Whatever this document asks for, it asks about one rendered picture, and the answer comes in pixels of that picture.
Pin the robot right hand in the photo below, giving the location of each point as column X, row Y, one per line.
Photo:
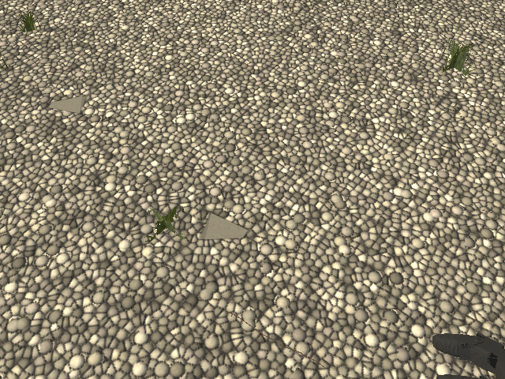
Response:
column 480, row 350

